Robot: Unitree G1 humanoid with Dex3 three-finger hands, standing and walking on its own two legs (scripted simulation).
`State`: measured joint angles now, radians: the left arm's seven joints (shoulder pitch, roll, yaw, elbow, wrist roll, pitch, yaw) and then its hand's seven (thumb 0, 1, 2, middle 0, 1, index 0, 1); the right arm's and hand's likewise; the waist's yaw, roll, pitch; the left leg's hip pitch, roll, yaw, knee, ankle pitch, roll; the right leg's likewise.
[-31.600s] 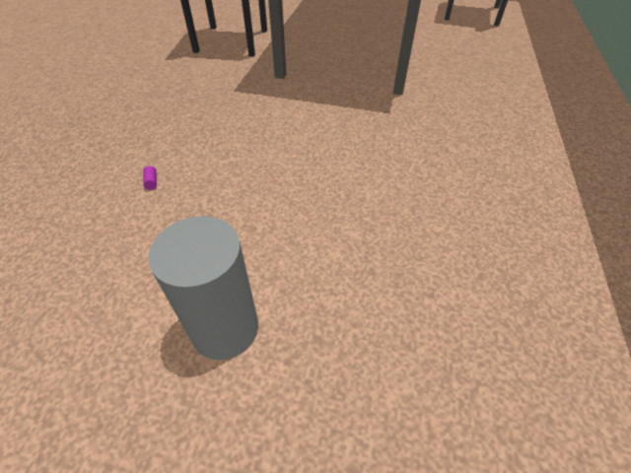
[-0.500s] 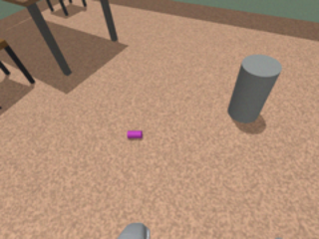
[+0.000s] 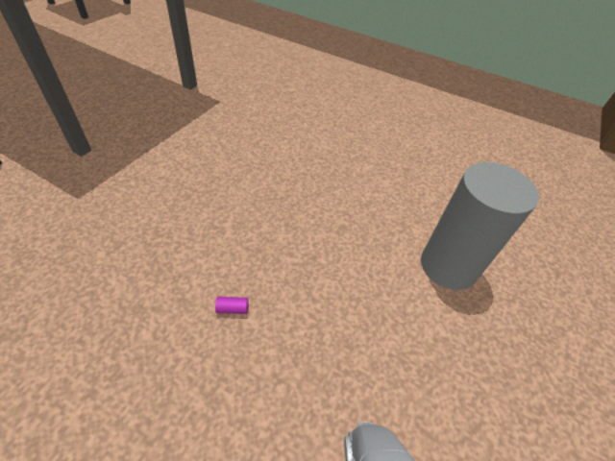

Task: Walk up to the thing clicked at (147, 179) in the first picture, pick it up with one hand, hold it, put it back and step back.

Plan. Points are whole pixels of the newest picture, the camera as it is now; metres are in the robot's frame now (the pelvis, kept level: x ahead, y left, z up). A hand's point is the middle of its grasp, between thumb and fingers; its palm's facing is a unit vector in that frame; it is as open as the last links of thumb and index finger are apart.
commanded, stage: walk up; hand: left
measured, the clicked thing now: (232, 305) +0.72 +0.21 -0.75
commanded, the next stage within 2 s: none
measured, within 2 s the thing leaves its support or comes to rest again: neither
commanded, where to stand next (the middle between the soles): +0.32 -0.02 m, yaw -1 degrees
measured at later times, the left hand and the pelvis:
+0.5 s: hand (144, 402) +0.22 +0.24 -0.12, palm faces -0.02 -0.92 -0.40, open 7.3 cm; pelvis +0.15 -0.03 +0.00, yaw -1 degrees
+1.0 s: hand (131, 363) +0.30 +0.29 -0.17, palm faces -0.06 -0.94 -0.33, open 7.3 cm; pelvis +0.24 +0.02 -0.01, yaw -2 degrees
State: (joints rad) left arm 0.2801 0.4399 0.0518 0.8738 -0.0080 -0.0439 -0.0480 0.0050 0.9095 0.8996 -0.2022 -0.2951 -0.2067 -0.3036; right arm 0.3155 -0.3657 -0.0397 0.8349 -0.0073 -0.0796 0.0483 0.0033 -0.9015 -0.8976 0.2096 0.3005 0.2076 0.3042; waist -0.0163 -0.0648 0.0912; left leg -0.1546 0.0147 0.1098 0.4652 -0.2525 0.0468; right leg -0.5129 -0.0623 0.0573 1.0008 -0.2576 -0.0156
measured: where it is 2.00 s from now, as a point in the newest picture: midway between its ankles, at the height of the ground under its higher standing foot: (292, 440)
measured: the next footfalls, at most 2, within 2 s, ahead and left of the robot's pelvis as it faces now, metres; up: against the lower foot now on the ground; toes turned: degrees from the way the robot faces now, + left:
right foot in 0.22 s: +0.23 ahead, -0.14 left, +0.00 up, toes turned -5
left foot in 0.66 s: +0.33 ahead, +0.12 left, +0.00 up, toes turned +1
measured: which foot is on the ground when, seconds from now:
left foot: down 0.00-0.24, up 0.26-0.64, down 0.66-1.00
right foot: up 0.00-0.20, down 0.22-0.70, up 0.72-1.00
